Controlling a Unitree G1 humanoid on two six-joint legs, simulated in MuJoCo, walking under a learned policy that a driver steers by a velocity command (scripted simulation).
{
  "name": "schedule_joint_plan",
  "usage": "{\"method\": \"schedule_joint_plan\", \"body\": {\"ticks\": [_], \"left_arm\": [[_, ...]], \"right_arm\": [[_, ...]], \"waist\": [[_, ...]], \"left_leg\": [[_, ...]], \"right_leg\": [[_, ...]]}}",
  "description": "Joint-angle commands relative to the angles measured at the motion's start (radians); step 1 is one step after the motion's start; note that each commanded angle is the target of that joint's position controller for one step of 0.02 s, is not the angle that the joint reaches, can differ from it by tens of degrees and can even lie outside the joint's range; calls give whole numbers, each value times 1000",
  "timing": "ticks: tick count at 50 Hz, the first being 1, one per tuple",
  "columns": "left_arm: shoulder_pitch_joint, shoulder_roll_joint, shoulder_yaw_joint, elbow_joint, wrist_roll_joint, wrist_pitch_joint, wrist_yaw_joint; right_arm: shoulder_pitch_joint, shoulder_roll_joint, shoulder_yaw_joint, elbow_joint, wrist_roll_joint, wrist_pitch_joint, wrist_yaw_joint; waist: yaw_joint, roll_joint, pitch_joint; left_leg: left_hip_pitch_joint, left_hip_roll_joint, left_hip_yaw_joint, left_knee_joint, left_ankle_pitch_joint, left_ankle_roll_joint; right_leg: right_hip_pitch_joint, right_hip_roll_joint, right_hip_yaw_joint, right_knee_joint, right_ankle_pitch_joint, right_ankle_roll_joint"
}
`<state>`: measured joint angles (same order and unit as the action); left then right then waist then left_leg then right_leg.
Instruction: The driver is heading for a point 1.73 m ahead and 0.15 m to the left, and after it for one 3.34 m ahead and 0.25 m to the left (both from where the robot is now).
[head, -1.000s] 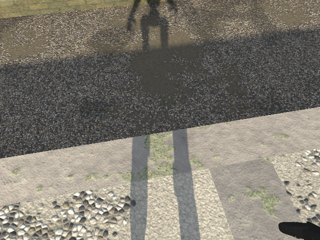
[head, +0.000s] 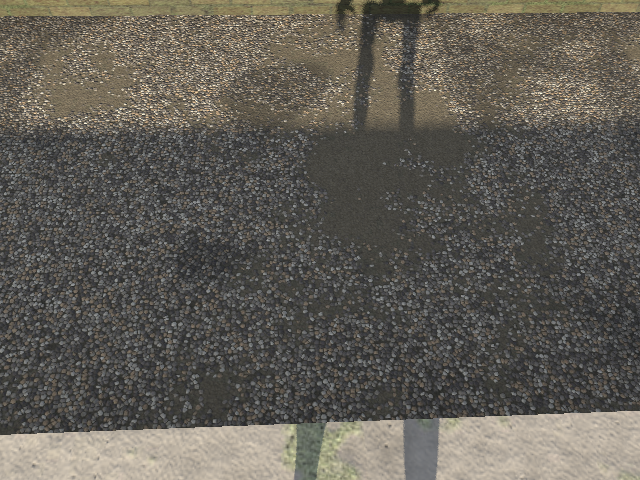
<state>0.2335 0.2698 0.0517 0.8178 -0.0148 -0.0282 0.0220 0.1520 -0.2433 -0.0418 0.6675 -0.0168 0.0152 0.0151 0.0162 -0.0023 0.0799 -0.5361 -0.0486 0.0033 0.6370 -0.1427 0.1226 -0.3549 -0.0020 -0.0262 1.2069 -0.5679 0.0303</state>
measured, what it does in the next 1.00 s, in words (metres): steps on the spot, turning left: right foot, then left foot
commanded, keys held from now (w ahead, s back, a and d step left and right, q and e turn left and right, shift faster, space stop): q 0.30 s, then no key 0.70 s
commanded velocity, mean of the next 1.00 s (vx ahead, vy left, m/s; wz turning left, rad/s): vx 0.04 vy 0.00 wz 0.30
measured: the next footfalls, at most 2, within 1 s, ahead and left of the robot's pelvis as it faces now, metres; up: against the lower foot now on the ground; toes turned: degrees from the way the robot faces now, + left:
right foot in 0.38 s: +0.13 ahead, -0.16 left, +0.00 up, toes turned +18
left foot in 0.72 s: +0.02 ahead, +0.07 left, +0.00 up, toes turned +12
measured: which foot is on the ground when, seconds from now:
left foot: down 0.00-0.40, up 0.42-0.70, down 0.72-1.00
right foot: up 0.00-0.36, down 0.38-1.00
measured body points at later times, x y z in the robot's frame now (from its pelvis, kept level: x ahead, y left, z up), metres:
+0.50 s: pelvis +0.04 -0.07 +0.03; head +0.06 -0.09 +0.47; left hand +0.07 +0.22 -0.07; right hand +0.25 -0.30 -0.09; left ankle +0.05 +0.08 -0.64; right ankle +0.09 -0.17 -0.71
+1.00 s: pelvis +0.03 -0.06 +0.03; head +0.03 -0.06 +0.48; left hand +0.03 +0.20 -0.10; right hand +0.14 -0.28 -0.12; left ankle -0.02 +0.06 -0.71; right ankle +0.09 -0.17 -0.71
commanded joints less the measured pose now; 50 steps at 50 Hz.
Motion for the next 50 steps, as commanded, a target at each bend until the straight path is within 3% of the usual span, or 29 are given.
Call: {"method": "schedule_joint_plan", "body": {"ticks": [1, 2, 4, 5, 7, 11, 15, 17, 18, 19, 20, 21, 22, 23, 25, 27, 28, 29, 31, 33, 34, 35, 36, 37, 38, 39, 40, 43, 50], "left_arm": [[38, 134, 32, -79, -18, 19, 15], [11, 128, 38, -77, -6, 38, 35], [26, 112, 40, -78, 9, 58, 38], [28, 96, 37, -79, 12, 57, 38], [2, 73, 27, -87, 17, 52, 39], [-75, 65, 17, -115, 12, 47, 35], [-70, 88, 24, -127, 10, 27, 10], [-23, 82, 24, -115, 13, 15, -9], [18, 73, 24, -102, 23, 10, -15], [40, 87, 26, -100, 50, 9, -17], [50, 176, 44, -109, 75, 13, -18], [-14, 208, 49, -133, 90, 10, -24], [-84, 177, 42, -168, 76, 7, -20], [-125, 142, 33, -180, 57, 11, -15], [-158, 69, 6, -188, 32, 18, -6], [-144, 22, -13, -185, 37, 25, -2], [-122, 16, -15, -180, 36, 28, -1], [-103, 16, -14, -177, 33, 34, 0], [-53, 47, -3, -164, 24, 46, 6], [-2, 79, 8, -152, 14, 59, 14], [2, 77, 8, -149, 5, 63, 17], [3, 69, 4, -139, -6, 64, 18], [20, 60, 2, -127, -10, 57, 16], [13, 43, -3, -126, -3, 44, 13], [33, 28, -1, -141, 10, 35, 5], [-17, 57, 3, -139, 21, 33, 7], [-30, 44, 1, -134, 20, 33, 9], [-16, 10, -3, -109, 18, 47, 15], [41, 8, 3, -37, 16, 51, 28]], "right_arm": [[77, -150, -43, -80, 6, 15, -1], [47, -123, -35, -90, 7, 18, -14], [38, -150, -45, -109, -10, 24, -30], [48, -151, -48, -113, -14, 24, -37], [71, -154, -55, -116, -5, 25, -49], [73, -159, -63, -135, 13, 45, -67], [81, -168, -67, -142, 18, 61, -68], [55, -164, -64, -145, 27, 66, -68], [40, -154, -59, -144, 37, 66, -68], [78, -123, -51, -128, 40, 63, -67], [118, -88, -46, -133, 40, 60, -70], [105, -134, -68, -135, 43, 44, -68], [112, -193, -88, -95, 44, 37, -67], [132, -190, -92, -54, 45, 43, -69], [165, -130, -76, -7, 37, 62, -78], [149, -93, -61, 0, 46, 65, -76], [126, -82, -53, -3, 49, 63, -75], [100, -69, -41, -7, 42, 60, -73], [63, -37, -20, -6, 39, 49, -64], [66, -53, -17, 9, 48, 35, -56], [91, -62, -18, 28, 50, 28, -53], [126, -58, -14, 51, 44, 21, -51], [153, -66, -11, 67, 27, 16, -48], [177, -97, -12, 71, 8, 13, -47], [167, -149, -27, 112, 18, 9, -42], [150, -97, -19, 104, 17, 5, -38], [141, -60, -6, 116, 9, 4, -39], [151, -50, -3, 149, 13, -5, -48], [187, -35, -3, 228, 15, -7, -56]], "waist": [[-29, 55, -250], [-17, 44, -190], [8, 81, -147], [11, 87, -159], [1, 90, -190], [-26, 127, -198], [-38, 162, -175], [-16, 172, -187], [11, 166, -189], [16, 101, -185], [-16, -173, -157], [-33, -315, -92], [-46, -200, -70], [-66, -127, -64], [-76, -100, -63], [-66, -125, -58], [-50, -141, -51], [-33, -155, -49], [8, -187, -77], [32, -208, -89], [22, -195, -89], [-3, -168, -85], [-10, -139, -99], [-10, -68, -125], [57, 120, -104], [9, 101, -93], [13, 99, -77], [9, 70, -42], [5, 22, -20]], "left_leg": [[412, 322, -481, -293, 127, 217], [299, 263, -433, -315, 6, 174], [167, 192, -376, -335, -19, 161], [171, 181, -366, -329, 23, 163], [219, 178, -373, -311, 80, 159], [236, 170, -437, -316, -96, 133], [231, 177, -537, -324, -203, 111], [203, 158, -532, -305, -242, 73], [156, 133, -512, -286, -292, 39], [109, 74, -456, -213, -364, -13], [1, -106, -275, 36, -471, -76], [-62, -125, -222, 260, -510, -112], [-68, -103, -254, 424, -440, -124], [-57, -102, -236, 496, -380, -134], [-34, -90, -230, 616, -305, -170], [4, -75, -202, 595, -271, -197], [-5, -55, -191, 499, -263, -206], [2, -23, -178, 365, -252, -214], [95, 32, -102, 139, -296, -220], [164, 35, -52, 2, -340, -216], [206, 39, -45, -93, -251, -205], [278, 45, -44, -226, -94, -184], [351, 67, -80, -267, 13, -160], [410, 122, -147, -238, 148, -134], [320, 105, -143, -177, 70, -92], [270, 94, -150, -217, -52, -76], [247, 102, -158, -245, -118, -77], [231, 91, -152, -272, -159, -97], [233, 80, -143, -294, -165, -92]], "right_leg": [[-321, -10, 127, 224, -6, 2], [-288, -26, 129, 152, 64, 6], [-198, 2, 106, 73, 150, 22], [-184, 7, 102, 29, 163, 27], [-186, 8, 109, -78, 170, 35], [-144, 9, 122, -266, 218, 37], [-91, 15, 120, -395, 201, 8], [18, 14, 93, -526, 247, -23], [120, 10, 77, -643, 341, -42], [197, -66, 143, -763, 391, -69], [212, -275, 411, -890, 467, -170], [83, -385, 607, -973, 454, -273], [65, -350, 546, -951, 396, -273], [57, -285, 442, -930, 360, -230], [61, -216, 335, -905, 348, -202], [65, -170, 266, -908, 327, -209], [105, -157, 255, -904, 302, -212], [146, -146, 244, -893, 299, -207], [184, -146, 242, -868, 333, -214], [192, -165, 282, -847, 385, -233], [184, -172, 299, -840, 416, -231], [155, -172, 302, -837, 455, -215], [128, -167, 300, -835, 491, -183], [96, -137, 262, -796, 468, -140], [114, -50, 151, -808, 368, -99], [148, -33, 122, -774, 325, -65], [155, -34, 116, -782, 320, -58], [154, -33, 109, -790, 344, -62], [165, -32, 95, -812, 348, -44]]}}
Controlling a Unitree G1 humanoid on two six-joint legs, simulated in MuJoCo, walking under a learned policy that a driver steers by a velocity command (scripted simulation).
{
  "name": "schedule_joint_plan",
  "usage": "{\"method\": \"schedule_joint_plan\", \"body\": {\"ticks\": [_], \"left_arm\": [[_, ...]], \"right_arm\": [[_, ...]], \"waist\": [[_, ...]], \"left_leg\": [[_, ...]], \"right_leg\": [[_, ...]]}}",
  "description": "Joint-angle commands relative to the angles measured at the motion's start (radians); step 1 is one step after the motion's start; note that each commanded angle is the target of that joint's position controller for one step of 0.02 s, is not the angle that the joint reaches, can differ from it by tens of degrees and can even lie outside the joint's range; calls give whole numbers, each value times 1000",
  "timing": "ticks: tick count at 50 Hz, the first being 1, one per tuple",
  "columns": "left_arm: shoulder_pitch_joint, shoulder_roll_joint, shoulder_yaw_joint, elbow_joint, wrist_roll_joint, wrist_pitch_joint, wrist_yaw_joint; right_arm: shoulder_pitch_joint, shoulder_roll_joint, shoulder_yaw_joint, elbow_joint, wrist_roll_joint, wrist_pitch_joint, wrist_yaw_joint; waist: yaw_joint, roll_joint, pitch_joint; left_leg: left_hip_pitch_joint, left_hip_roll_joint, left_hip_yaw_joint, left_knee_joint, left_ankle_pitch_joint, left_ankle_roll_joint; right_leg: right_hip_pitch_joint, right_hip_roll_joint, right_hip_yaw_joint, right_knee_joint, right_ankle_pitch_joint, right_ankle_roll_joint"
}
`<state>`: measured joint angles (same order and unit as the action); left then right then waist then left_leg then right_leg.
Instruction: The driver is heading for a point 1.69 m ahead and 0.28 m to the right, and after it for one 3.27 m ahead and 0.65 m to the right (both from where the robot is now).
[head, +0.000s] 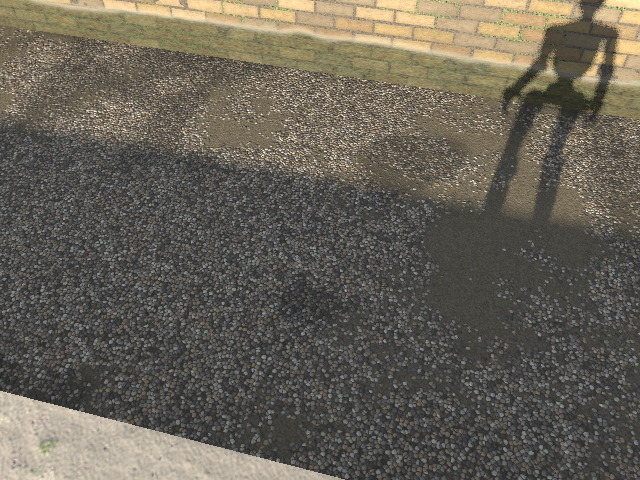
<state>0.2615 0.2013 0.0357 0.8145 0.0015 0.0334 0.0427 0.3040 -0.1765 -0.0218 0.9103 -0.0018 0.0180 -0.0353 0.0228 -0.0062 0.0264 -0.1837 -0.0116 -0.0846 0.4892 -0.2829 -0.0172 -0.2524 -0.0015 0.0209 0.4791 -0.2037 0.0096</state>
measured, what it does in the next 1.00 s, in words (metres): walks ahead: left foot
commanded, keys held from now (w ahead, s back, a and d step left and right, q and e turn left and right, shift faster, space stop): no key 0.28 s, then w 0.72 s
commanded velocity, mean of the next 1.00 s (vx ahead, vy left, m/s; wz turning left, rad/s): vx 0.25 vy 0.00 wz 0.01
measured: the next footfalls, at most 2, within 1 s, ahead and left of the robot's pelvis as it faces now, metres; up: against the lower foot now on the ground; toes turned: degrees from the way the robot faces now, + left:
left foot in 0.92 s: +0.33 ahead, +0.08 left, +0.00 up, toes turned -2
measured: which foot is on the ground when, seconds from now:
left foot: down 0.00-0.54, up 0.56-0.90, down 0.92-1.00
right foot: down 0.00-0.92, up 0.94-1.00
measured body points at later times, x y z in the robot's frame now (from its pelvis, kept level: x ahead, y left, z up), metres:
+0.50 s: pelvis +0.04 -0.01 -0.01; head +0.05 -0.01 +0.44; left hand +0.06 +0.24 -0.15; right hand -0.01 -0.24 -0.16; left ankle -0.01 +0.13 -0.74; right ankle +0.04 -0.11 -0.73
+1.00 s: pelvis +0.20 +0.00 -0.02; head +0.21 +0.02 +0.43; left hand +0.18 +0.25 -0.17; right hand +0.30 -0.25 -0.14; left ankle +0.27 +0.08 -0.74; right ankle +0.10 -0.12 -0.65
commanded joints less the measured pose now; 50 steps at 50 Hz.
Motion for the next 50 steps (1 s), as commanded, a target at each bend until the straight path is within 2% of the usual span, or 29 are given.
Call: {"method": "schedule_joint_plan", "body": {"ticks": [1, 14, 16, 17, 19, 21, 22, 24, 25, 26, 27, 28, 29, 30, 31, 32, 34, 36, 37, 39, 41, 43, 44, 45, 46, 47, 48, 49, 50], "left_arm": [[22, 77, 20, -22, 0, -10, 10], [118, 69, 23, 110, -8, -7, 30], [138, 59, 21, 131, -11, -2, 35], [125, 70, 26, 128, -17, 0, 40], [74, 69, 28, 101, -25, -10, 44], [15, 24, 14, 70, -26, -45, 31], [7, 27, 12, 63, -24, -64, 19], [66, 35, 16, 71, -23, -90, -2], [145, 57, 26, 96, -28, -100, -10], [261, 73, 39, 142, -22, -102, -12], [385, 151, 56, 160, 55, -97, -25], [489, 250, 85, 204, 37, -82, -31], [435, 169, 60, 182, 26, -70, -27], [369, 126, 45, 157, 34, -70, -21], [310, 117, 39, 138, 42, -69, -15], [282, 108, 34, 128, 36, -79, -8], [266, 86, 20, 128, 32, -95, -5], [274, 63, 7, 133, 7, -104, -5], [271, 71, 5, 132, 2, -104, -9], [260, 96, 7, 122, 0, -98, -14], [271, 107, 6, 130, 9, -93, -9], [269, 134, 11, 131, 1, -88, -6], [240, 161, 17, 126, -6, -77, -7], [230, 164, 19, 121, -17, -72, -12], [260, 102, 5, 97, -30, -72, -17], [259, 59, 6, 67, -31, -57, -13], [149, 94, 12, 16, -18, -45, -8], [85, 110, 15, -7, -12, -40, -11], [83, 88, 10, -7, -9, -33, -7]], "right_arm": [[41, -100, -23, -2, 1, -10, -7], [110, -68, -25, 136, 3, -4, -12], [135, -58, -22, 155, 2, 0, -17], [136, -81, -30, 153, 7, 3, -21], [142, -114, -41, 135, 14, 0, -28], [159, -162, -54, 120, 24, -14, -29], [155, -164, -57, 117, 25, -20, -29], [126, -128, -48, 110, 26, -22, -25], [76, -123, -44, 96, 32, -17, -25], [41, -112, -41, 90, 34, -16, -27], [13, -92, -43, 58, -34, -12, -22], [-14, -98, -51, 10, -41, -12, -12], [-50, -130, -58, 1, -47, -17, -4], [-74, -102, -54, -5, -35, -24, 6], [-46, -74, -48, 0, -22, -32, 15], [-37, -72, -47, -4, -20, -32, 20], [-27, -67, -46, -7, -24, -17, 28], [-63, -79, -44, -39, -22, 7, 24], [-95, -75, -39, -56, -22, 12, 22], [-152, -59, -25, -91, -17, 12, 26], [-168, -60, -19, -101, -20, 8, 22], [-94, -89, -28, -90, -15, 4, 15], [22, -110, -41, -55, -10, -8, 10], [176, -158, -60, -8, -19, -18, 6], [298, -260, -80, -11, -33, -32, 8], [225, -281, -82, -26, 6, -26, 15], [101, -245, -80, -55, 26, -19, 11], [14, -172, -60, -79, 10, -23, 14], [-23, -129, -43, -86, -4, -32, 18]], "waist": [[-2, 21, 35], [-7, 17, 45], [-11, 25, 39], [-18, 37, 60], [-42, 79, 109], [-72, 176, 143], [-74, 186, 150], [-32, 166, 122], [18, 151, 95], [65, 106, 58], [109, -85, -26], [131, -360, -30], [109, -216, 35], [77, -116, 61], [36, -74, 35], [10, -52, 21], [-23, -95, 25], [-35, -112, 56], [-34, -104, 64], [-27, -117, 61], [-16, -132, 57], [-44, -121, 34], [-106, -80, 0], [-170, -13, -77], [-190, 176, -214], [-141, 237, -218], [-129, 190, -87], [-97, 130, -26], [-60, 93, -2]], "left_leg": [[-117, 42, -53, -147, -18, 48], [-71, 21, -19, -154, 101, 34], [-78, 9, -13, -173, -94, 47], [-97, 7, -21, -176, -234, 68], [-108, 61, -105, -211, -446, 126], [-50, 210, -301, -284, -453, 209], [-58, 254, -351, -281, -401, 242], [-74, 241, -310, -206, -246, 238], [-157, 189, -231, -168, -204, 205], [-264, 118, -149, -78, -137, 165], [-359, -16, 2, 207, -185, 118], [-569, -90, 107, 431, -268, 85], [-656, -31, 36, 582, -241, 95], [-669, 2, 27, 658, -187, 95], [-629, 32, 26, 677, -137, 93], [-594, 49, 24, 659, -104, 91], [-524, 45, 55, 597, -27, 76], [-503, 35, 85, 489, 31, 62], [-475, 32, 101, 422, 57, 60], [-372, 8, 145, 312, 83, 65], [-255, -22, 180, 224, 94, 71], [-116, -53, 190, 171, 78, 92], [9, -66, 183, 98, 132, 107], [182, -34, 117, 42, 143, 133], [342, 241, -220, -27, 128, 198], [285, 390, -542, -197, 56, 284], [131, 391, -487, -207, -44, 312], [28, 352, -394, -202, -34, 294], [-75, 307, -296, -209, 30, 264]], "right_leg": [[64, -33, 46, -86, -12, -21], [71, -34, 27, -89, 45, -11], [67, -12, 5, -77, -111, -12], [31, 8, -15, -42, -229, -19], [-100, 32, -42, 49, -349, -37], [-241, 23, -61, 189, -196, -45], [-260, -10, -36, 238, -173, -59], [-219, -31, -23, 218, -183, -83], [-61, -17, -38, 100, -149, -94], [126, -8, -23, 47, -73, -89], [273, -131, 196, -124, -217, -119], [377, -312, 536, -253, -259, -205], [364, -350, 574, -246, -166, -237], [314, -328, 485, -210, -65, -245], [277, -297, 401, -188, 32, -234], [235, -286, 350, -195, 93, -231], [158, -237, 245, -208, 182, -214], [131, -214, 165, -185, 355, -204], [107, -204, 128, -174, 406, -195], [42, -188, 79, -153, 434, -187], [6, -190, 67, -124, 489, -191], [2, -204, 76, -59, 548, -183], [2, -168, 44, 78, 616, -157], [-56, -104, -4, 299, 535, -120], [-172, -5, -67, 685, 49, -75], [-348, 135, 32, 889, -324, -71], [-426, 89, 100, 934, -256, -66], [-427, 51, 102, 935, -198, -64], [-374, 24, 110, 875, -172, -55]]}}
